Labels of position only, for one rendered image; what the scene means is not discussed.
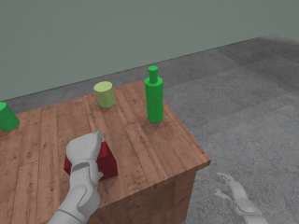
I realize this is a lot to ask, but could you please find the sponge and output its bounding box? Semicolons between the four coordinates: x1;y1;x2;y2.
64;141;118;182

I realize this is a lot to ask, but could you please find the robot left forearm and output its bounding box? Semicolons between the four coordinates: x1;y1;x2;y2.
48;159;101;224

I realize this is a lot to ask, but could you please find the robot right hand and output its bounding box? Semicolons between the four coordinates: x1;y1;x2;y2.
214;173;249;213

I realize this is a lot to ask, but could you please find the robot right forearm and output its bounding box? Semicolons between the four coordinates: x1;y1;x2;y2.
233;198;269;224

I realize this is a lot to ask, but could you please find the table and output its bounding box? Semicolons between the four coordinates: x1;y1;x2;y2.
0;79;211;224

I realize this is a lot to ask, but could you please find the robot left hand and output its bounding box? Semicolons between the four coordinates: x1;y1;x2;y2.
65;131;105;180

